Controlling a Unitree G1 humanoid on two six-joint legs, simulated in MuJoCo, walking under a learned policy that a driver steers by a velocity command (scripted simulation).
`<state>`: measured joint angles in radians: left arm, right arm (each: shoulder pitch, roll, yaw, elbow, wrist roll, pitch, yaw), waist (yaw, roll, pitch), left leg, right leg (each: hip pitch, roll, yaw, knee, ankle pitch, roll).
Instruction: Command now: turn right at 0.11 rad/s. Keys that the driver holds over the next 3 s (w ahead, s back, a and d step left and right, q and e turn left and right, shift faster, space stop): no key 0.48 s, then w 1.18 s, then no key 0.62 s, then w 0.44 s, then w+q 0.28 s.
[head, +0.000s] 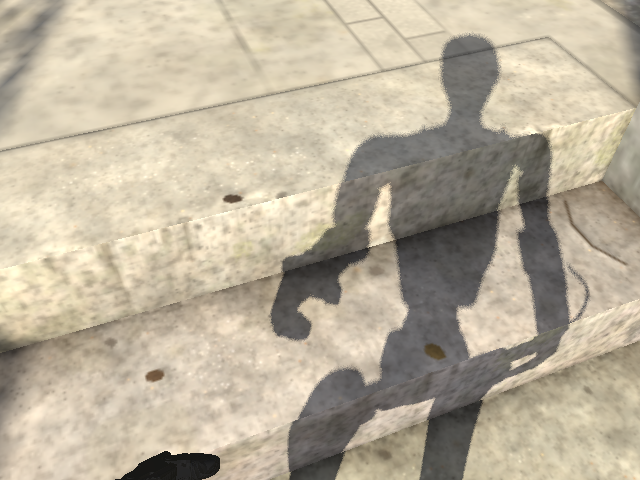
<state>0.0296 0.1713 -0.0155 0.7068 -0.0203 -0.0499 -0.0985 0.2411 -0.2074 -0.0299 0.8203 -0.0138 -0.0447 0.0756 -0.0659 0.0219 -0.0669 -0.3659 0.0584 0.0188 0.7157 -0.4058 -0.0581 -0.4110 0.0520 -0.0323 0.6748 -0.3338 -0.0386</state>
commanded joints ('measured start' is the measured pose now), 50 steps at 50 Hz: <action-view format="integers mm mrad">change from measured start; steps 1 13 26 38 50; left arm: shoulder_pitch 183 122 270 671 525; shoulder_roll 42 44 74 51 32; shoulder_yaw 21 38 49 77 18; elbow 15 71 175 227 336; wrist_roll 20 22 38 47 57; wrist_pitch -17 -16 16 1 -80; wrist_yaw -19 119 138 112 84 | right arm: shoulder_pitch -153 13 67 -31 -337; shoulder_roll -79 -55 -63 -100 151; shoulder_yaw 12 0 -6 -46 81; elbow -104 -43 18 43 -291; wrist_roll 26 25 7 -6 22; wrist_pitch -43 -15 26 23 12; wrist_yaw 0 -133 -141 -101 -101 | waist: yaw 166 61 62 238 39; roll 30 -30 -13 -158 -27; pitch -94 -20 87 115 247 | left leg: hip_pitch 9 193 213 -256 -1097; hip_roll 25 67 44 29 -32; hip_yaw -57 -59 -61 -46 -5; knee -166 -260 -388 -53 1615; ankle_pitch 417 567 107 -185 12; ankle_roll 138 97 131 272 224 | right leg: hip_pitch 190 187 133 510 158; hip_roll -92 -134 -118 -76 -318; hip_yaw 83 129 109 -12 177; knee -112 -198 -301 -249 -565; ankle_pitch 193 431 98 -56 -176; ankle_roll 1 6 -12 -72 -112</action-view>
